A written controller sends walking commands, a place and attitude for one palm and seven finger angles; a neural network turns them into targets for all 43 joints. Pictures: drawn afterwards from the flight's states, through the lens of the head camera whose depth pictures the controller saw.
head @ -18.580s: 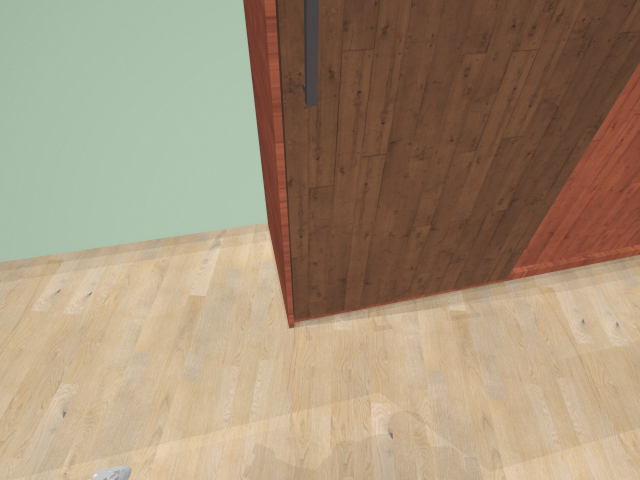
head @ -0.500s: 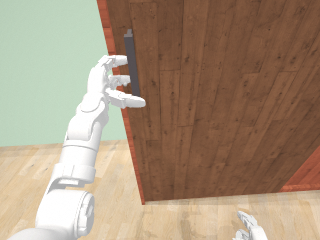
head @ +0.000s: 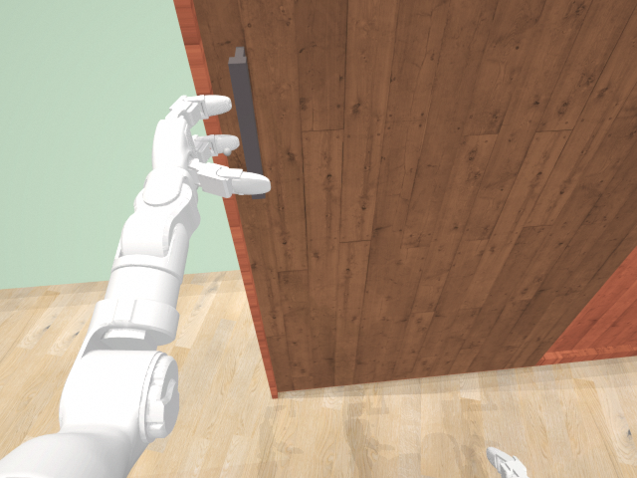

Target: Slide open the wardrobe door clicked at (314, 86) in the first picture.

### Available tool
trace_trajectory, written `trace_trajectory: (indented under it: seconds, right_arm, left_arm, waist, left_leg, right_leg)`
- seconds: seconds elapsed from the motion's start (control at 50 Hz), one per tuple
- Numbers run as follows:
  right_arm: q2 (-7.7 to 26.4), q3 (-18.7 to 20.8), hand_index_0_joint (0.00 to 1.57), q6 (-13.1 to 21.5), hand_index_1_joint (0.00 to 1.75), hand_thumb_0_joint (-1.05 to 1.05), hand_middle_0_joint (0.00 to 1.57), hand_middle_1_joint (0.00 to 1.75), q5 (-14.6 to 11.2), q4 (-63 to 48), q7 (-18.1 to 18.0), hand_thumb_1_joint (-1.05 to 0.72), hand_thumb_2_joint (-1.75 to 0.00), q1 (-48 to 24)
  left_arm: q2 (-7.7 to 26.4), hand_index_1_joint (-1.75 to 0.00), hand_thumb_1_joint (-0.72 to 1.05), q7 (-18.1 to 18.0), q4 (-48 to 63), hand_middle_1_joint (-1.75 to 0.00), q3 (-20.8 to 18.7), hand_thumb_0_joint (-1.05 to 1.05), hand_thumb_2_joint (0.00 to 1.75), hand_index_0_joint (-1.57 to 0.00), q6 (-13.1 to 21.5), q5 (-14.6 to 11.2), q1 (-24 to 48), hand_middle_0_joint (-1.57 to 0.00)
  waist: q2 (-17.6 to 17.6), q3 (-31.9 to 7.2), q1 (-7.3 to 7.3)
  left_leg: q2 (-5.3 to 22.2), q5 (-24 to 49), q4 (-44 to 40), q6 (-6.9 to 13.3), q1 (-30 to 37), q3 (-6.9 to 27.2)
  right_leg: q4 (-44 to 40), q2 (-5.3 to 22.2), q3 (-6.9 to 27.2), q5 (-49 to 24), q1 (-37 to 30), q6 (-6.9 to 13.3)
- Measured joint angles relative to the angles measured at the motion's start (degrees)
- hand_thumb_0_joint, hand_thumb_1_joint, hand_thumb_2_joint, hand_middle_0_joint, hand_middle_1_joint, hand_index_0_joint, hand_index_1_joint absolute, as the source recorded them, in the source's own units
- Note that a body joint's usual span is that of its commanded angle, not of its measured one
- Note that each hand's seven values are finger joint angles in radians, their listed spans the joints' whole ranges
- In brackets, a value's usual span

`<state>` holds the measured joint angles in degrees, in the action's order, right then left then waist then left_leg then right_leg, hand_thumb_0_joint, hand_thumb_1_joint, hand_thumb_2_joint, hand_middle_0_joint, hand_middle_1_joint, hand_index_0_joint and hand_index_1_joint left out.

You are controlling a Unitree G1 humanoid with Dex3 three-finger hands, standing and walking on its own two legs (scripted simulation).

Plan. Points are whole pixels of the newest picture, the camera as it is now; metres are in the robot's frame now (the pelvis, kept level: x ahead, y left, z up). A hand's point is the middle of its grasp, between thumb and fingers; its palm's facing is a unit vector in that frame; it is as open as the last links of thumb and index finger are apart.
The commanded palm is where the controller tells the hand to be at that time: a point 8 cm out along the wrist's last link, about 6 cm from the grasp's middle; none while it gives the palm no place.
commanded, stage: feel for the door with the fingertips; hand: left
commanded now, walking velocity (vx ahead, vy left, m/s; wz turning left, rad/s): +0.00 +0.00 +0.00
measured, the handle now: (250, 128) +0.50 +0.12 +0.21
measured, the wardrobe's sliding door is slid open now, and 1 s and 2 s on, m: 0.00 0.00 0.00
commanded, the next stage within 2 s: slide the fingers in behind the handle in 0.22 s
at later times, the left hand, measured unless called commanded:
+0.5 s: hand (239, 144) +0.46 +0.12 +0.21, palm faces +0.12 -0.99 +0.02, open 14.0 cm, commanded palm +0.42 +0.17 +0.21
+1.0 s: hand (240, 154) +0.43 +0.12 +0.22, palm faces +0.13 -0.99 +0.00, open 14.2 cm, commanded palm +0.40 +0.16 +0.21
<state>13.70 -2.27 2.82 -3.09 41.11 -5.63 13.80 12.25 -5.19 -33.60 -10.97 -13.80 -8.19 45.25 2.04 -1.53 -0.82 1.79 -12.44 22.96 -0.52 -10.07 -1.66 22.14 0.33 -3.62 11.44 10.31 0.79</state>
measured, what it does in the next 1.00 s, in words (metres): stands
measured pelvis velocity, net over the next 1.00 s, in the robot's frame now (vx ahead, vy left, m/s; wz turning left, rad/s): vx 0.01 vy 0.00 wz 0.01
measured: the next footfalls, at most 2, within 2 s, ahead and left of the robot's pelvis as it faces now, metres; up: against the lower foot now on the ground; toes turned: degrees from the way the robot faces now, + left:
none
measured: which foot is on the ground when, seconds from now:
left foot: down 0.00-1.00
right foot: down 0.00-1.00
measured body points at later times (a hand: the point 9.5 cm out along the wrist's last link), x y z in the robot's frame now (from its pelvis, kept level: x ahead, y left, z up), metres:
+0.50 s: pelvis +0.01 +0.01 +0.00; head +0.00 +0.00 +0.45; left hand +0.44 +0.18 +0.21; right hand +0.13 -0.23 -0.12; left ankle +0.00 +0.13 -0.74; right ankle +0.00 -0.11 -0.74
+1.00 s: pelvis +0.01 +0.00 +0.00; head -0.01 -0.01 +0.45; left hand +0.42 +0.17 +0.22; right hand +0.18 -0.22 -0.10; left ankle +0.00 +0.13 -0.74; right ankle +0.00 -0.11 -0.74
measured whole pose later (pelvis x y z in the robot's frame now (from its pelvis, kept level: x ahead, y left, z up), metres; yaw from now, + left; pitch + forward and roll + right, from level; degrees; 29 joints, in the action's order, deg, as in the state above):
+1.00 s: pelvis +0.01 +0.00 +0.00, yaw +1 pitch -1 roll +0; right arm 12.3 -2.7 1.9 -2.9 39.4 -4.7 10.9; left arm 7.2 -9.0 -26.5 -7.3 -18.0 -7.3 42.5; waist 2.2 -2.3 0.8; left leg 1.1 -13.5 23.2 -0.3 -8.7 -1.3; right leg 22.9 1.0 -3.9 13.0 9.0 0.4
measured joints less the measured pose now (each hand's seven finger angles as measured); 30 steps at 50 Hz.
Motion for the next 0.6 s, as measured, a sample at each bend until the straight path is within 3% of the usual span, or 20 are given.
trace_trajectory:
  seconds: [0.36, 0.6]
  right_arm:
    - [-0.79, 0.11, 0.2, 0.72, 0.3, 0.01, 0.21, 0.3, 0.26, 0.47, 1.09, -0.91, -0.9, 1.41]
    - [-0.97, 0.17, 0.2, -0.51, 0.3, 0.01, 0.21, 0.3, 0.11, -0.93, 1.24, -0.91, -0.9, 1.19]
  left_arm:
    - [-2.29, -1.2, -0.51, -1.05, -3.2, -1.2, 0.62, -0.02, 0.3, -0.3, 2.39, 0.8, 2.77, -0.3]
    - [-2.41, -1.2, -0.5, -1.35, 2.19, -1.21, 0.54, -0.02, 0.3, -0.3, 0.08, 1.43, -2.04, -0.31]
  waist:
    - [0.26, -0.93, -0.15]
    - [0.01, -0.97, 0.48]
  left_leg:
    - [-0.58, -0.99, 0.44, 0.6, -0.88, -0.88]
    - [-0.35, -1.51, 0.15, 0.49, 0.55, -1.03]
  right_leg:
    - [0.73, 0.59, 0.92, 0.81, 1.31, -0.69]
    - [0.32, 0.34, 1.06, 1.21, -0.12, -0.62]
